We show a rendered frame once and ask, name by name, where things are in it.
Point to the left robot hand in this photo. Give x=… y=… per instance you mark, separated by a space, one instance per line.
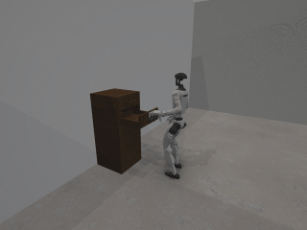
x=155 y=113

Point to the robot right thigh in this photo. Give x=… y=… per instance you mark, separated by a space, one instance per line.
x=174 y=141

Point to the right robot hand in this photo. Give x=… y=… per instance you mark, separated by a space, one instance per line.
x=170 y=118

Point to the left robot upper arm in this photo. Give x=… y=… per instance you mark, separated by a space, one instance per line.
x=177 y=102

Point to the cabinet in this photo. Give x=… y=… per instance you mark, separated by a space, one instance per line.
x=117 y=147

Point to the right robot upper arm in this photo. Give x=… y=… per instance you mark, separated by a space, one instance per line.
x=187 y=105

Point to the left robot forearm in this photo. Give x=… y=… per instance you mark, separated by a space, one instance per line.
x=169 y=112

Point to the handle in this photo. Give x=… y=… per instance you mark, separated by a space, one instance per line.
x=133 y=101
x=153 y=117

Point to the robot right foot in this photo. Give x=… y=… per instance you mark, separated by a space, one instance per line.
x=178 y=165

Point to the drawer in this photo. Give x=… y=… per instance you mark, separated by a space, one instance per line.
x=135 y=118

